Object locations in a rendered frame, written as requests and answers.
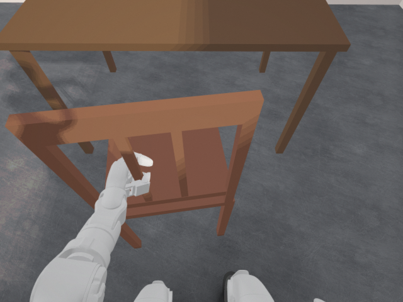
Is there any table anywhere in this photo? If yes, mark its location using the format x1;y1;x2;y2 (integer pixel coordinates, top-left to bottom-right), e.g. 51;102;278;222
0;0;351;154

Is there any robot thigh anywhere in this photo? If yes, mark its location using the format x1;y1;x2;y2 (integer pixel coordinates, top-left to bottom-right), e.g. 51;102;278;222
134;283;173;302
227;274;274;302

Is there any robot right thigh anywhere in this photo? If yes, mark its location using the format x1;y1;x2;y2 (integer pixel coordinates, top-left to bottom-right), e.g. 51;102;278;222
227;274;274;302

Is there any chair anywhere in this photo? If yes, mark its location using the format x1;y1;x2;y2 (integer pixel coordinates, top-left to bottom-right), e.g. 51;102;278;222
5;90;264;249

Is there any left robot forearm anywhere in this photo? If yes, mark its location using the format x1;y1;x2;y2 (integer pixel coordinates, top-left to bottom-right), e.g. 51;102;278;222
30;187;127;302

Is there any robot left thigh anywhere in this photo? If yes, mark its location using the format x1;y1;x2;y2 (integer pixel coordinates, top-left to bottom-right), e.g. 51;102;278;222
134;283;173;302

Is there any left robot upper arm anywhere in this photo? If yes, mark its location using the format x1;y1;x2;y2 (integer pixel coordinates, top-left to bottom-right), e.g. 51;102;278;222
33;257;107;302

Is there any left robot hand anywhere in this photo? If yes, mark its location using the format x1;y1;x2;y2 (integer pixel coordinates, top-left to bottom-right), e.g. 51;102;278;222
105;152;153;197

